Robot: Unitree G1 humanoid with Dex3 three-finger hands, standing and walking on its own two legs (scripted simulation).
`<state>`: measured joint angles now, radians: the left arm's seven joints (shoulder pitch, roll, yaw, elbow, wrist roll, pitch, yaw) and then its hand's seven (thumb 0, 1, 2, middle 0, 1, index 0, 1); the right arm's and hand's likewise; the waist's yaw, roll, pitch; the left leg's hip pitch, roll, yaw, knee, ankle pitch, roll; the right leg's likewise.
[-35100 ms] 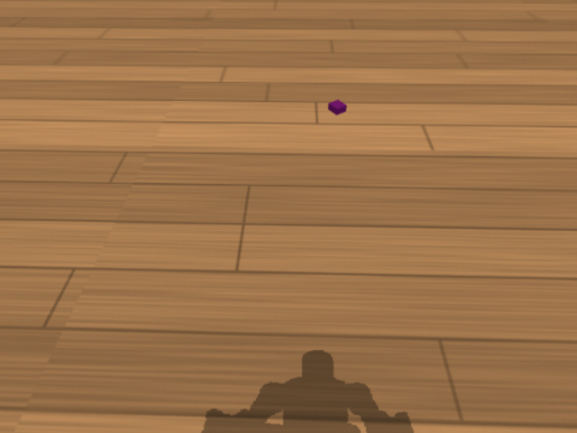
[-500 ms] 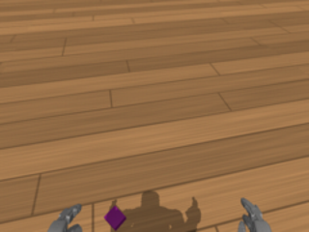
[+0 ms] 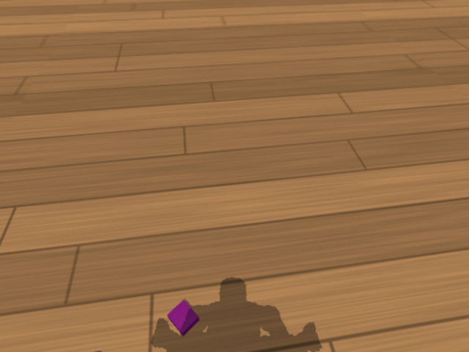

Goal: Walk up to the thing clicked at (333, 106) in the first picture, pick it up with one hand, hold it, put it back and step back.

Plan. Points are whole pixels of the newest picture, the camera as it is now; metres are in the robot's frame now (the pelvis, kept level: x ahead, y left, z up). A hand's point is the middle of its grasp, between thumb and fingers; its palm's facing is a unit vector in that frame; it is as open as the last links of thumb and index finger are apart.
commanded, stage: stand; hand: left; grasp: from above
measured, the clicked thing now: (183, 317) +0.40 +0.21 -0.72
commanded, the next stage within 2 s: none
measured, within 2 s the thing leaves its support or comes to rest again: neither
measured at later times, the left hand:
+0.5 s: hand out of the picture +0.04 +0.24 -0.13, palm faces +0.03 -0.94 -0.34, open 7.4 cm
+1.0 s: hand out of the picture +0.05 +0.24 -0.13, palm faces +0.02 -0.94 -0.33, open 7.4 cm
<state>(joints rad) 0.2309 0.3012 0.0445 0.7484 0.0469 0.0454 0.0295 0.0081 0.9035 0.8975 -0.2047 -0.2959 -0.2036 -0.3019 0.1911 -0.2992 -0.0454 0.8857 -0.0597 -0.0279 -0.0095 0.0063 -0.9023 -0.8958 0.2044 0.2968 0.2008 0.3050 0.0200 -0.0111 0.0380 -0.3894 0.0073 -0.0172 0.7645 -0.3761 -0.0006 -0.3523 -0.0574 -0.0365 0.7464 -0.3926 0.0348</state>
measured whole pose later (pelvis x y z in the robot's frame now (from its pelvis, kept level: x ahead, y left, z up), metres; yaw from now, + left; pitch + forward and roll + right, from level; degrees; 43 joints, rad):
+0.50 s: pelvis +0.00 +0.00 +0.03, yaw +1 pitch -4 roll +0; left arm 0.18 0.30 0.03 1.11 0.03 0.00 0.03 0.00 0.90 0.90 -0.21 -0.30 -0.20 -0.30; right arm 0.14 -0.29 -0.03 1.10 -0.03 0.01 -0.02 0.00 -0.90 -0.90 0.20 0.30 0.20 0.30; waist 0.02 0.01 0.06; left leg -0.14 0.00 -0.02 0.41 -0.20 0.00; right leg -0.10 -0.06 -0.06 0.39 -0.22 0.04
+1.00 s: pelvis +0.00 -0.01 +0.03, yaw +1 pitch -4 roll +0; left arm 0.13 0.31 0.03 1.16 0.02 -0.01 0.01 0.00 0.90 0.90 -0.21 -0.30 -0.20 -0.30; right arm 0.14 -0.32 -0.02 1.14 -0.02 0.01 -0.01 0.00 -0.91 -0.90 0.20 0.30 0.20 0.30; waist 0.00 0.01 0.07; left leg -0.12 0.02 -0.03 0.36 -0.17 -0.02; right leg -0.08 -0.04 -0.06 0.34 -0.19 0.02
